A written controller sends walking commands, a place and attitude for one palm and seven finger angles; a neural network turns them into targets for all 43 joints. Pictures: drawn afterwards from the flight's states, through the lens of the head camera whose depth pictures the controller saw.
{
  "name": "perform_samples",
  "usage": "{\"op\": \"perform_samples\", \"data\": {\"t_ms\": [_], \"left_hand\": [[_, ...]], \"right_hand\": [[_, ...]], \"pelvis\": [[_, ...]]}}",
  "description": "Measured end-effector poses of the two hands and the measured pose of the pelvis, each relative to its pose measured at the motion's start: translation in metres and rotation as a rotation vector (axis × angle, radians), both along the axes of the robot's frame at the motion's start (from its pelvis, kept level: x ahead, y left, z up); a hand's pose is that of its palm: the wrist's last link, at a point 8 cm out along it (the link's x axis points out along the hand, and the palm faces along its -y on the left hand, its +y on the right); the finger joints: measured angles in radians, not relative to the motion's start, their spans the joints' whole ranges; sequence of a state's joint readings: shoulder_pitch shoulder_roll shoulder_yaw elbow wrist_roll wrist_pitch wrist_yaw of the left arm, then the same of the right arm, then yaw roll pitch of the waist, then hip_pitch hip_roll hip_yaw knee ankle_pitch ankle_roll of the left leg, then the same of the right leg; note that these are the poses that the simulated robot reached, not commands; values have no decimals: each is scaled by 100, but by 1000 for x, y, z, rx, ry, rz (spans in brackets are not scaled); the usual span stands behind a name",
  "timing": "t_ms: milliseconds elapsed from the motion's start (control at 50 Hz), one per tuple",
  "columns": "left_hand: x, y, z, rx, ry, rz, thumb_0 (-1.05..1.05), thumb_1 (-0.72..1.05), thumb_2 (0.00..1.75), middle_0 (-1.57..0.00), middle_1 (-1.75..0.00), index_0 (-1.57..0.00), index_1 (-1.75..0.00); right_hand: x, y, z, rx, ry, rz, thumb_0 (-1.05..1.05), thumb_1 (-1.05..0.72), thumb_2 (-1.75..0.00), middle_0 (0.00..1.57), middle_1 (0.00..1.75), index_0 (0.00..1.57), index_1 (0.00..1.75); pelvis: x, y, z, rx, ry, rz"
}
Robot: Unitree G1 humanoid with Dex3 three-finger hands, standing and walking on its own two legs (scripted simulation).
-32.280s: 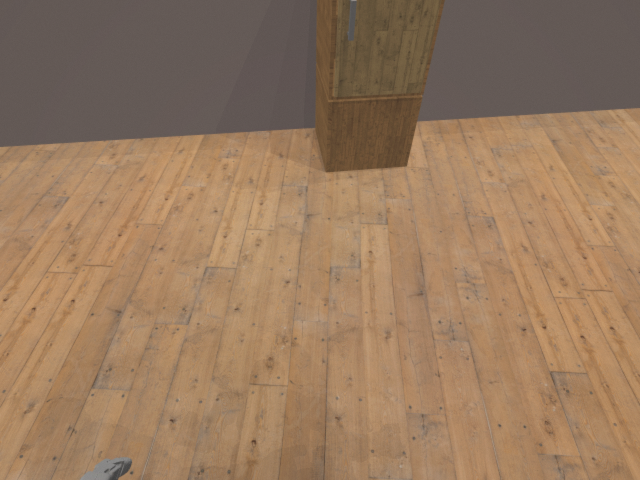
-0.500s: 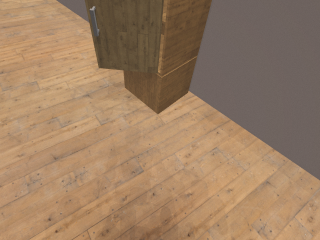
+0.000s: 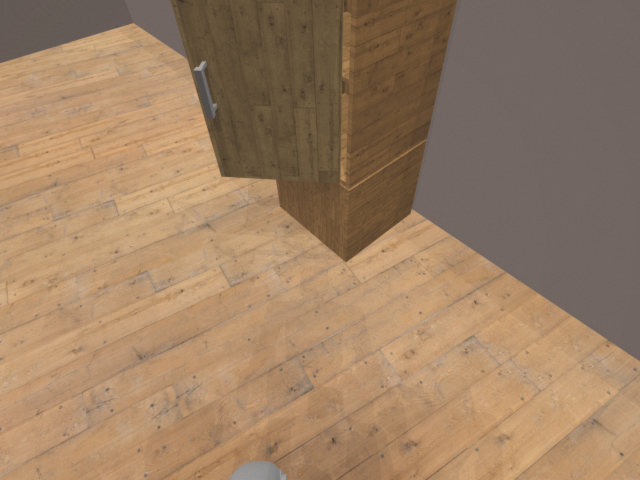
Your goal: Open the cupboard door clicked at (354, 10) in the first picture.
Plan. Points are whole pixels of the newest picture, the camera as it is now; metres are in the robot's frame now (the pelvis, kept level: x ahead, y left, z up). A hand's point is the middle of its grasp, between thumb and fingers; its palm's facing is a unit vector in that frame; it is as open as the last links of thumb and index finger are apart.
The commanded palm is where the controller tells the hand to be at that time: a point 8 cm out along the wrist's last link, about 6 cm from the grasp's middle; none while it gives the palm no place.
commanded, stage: take the last steps up to it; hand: left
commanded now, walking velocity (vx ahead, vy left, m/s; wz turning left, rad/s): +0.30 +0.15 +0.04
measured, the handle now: (207, 90) +1.00 +0.35 -0.04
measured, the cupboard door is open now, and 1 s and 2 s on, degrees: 42 42 42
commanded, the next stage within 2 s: come to a stop and stand still in 0.92 s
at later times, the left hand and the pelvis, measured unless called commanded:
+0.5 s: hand (142, 454) +0.18 +0.29 -0.18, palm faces +0.07 -0.98 -0.18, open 7.4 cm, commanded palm none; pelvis +0.18 +0.11 +0.00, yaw -1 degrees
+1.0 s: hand (195, 307) +0.43 +0.27 -0.16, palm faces +0.01 -0.98 -0.22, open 7.1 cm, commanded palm none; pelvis +0.35 +0.08 +0.00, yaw -2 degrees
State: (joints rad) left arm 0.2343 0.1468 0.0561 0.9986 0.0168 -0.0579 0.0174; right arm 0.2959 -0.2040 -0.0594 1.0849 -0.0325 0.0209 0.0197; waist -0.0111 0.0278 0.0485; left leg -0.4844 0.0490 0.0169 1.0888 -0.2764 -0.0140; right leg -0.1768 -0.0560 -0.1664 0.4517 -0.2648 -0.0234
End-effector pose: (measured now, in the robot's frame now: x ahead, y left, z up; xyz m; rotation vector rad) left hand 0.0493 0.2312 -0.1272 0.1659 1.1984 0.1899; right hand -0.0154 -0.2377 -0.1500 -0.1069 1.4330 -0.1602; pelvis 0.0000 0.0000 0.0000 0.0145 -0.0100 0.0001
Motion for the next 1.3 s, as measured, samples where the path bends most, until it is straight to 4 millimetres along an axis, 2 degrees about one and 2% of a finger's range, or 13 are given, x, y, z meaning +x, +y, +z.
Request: {"op": "perform_samples", "data": {"t_ms": [100,200,320,380,440,560,700,820,880,940,1060,1160,1300], "left_hand": [[-32,6,-2,-28,152,62,0,94,89,-20,-30,-20,-30],[-57,18,-8,-70,300,140,0,92,89,-20,-30,-20,-30],[-49,51,-33,-118,446,176,1,91,89,-20,-30,-20,-30],[-6,74,-36,-103,412,143,1,91,89,-20,-30,-20,-30],[58,95,-32,-78,298,99,1,91,89,-20,-30,-20,-30],[194,116,-13,-41,54,2,1,91,90,-20,-30,-20,-30],[321,106,6,-21,-107,-110,1,91,90,-20,-30,-19,-30],[394,78,0,-11,-156,-186,0,91,90,-20,-30,-20,-30],[397,69,-2,-22,-138,-161,0,91,90,-20,-30,-20,-30],[382,67,-5,-37,-67,-112,0,91,89,-20,-30,-20,-30],[356,99,-9,-10,66,-23,-2,95,89,-21,-30,-20,-30],[340,117,-31,-33,197,23,-1,93,89,-20,-30,-20,-30],[347,119,-35,-44,277,19,0,91,90,-20,-30,-20,-30]], "right_hand": [[86,4,14,-17,-106,59,1,-92,-90,20,30,20,30],[178,34,17,-15,-200,147,1,-92,-90,20,30,20,30],[275,89,10,-40,-349,209,1,-91,-90,20,30,20,30],[284,108,12,-40,-353,190,1,-91,-90,20,30,20,30],[277,120,14,-33,-312,141,0,-92,-90,20,30,20,30],[258,109,19,-76,-221,53,-2,-95,-90,20,30,21,30],[222,112,9,-38,-24,-32,0,-93,-90,20,30,20,30],[215,115,-7,21,116,-106,1,-92,-90,20,30,20,30],[236,112,-6,32,137,-107,1,-92,-90,20,30,20,30],[276,107,0,22,97,-89,1,-91,-90,20,30,20,30],[380,105,9,-6,-63,-20,1,-92,-90,20,30,20,30],[453,110,6,-73,-181,32,1,-93,-90,20,30,20,30],[508,127,11,-81,-238,71,1,-92,-90,20,30,20,30]], "pelvis": [[34,10,7,8,12,13],[73,35,2,-2,14,26],[125,79,-23,-23,10,18],[141,91,-20,-13,-4,2],[158,100,-11,-10,-6,-6],[196,112,0,5,0,-27],[247,108,0,18,6,-40],[296,89,-13,14,7,-59],[313,84,-11,-1,-6,-42],[330,83,-3,-6,-6,-40],[365,91,2,-11,2,-34],[399,113,-12,-44,-6,-41],[408,119,-11,-8,8,-57]]}}
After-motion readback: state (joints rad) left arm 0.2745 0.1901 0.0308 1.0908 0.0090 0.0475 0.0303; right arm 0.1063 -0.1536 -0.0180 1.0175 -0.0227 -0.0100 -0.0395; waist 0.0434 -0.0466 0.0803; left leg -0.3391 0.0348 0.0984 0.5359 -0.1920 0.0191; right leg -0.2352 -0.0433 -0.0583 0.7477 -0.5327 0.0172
